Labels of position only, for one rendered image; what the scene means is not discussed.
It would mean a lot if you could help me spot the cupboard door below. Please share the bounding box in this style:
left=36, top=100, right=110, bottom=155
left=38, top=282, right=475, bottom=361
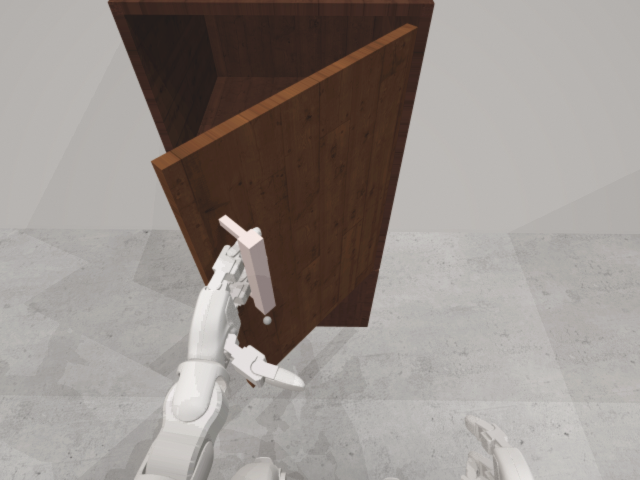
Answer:
left=151, top=23, right=418, bottom=388

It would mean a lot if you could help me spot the robot left forearm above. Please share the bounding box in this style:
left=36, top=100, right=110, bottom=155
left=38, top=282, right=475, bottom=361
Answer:
left=134, top=359, right=230, bottom=480

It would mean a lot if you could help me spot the robot left hand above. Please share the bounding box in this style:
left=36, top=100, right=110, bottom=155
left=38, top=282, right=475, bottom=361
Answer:
left=187, top=227, right=305, bottom=391

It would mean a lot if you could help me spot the robot left shin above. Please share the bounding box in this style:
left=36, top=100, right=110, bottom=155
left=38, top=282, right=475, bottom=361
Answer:
left=254, top=457, right=274, bottom=465

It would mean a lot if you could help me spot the robot right hand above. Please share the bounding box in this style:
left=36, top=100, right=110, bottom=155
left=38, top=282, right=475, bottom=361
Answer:
left=461, top=415, right=535, bottom=480

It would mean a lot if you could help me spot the handle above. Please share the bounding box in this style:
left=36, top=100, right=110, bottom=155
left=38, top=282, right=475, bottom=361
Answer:
left=218, top=215, right=276, bottom=315

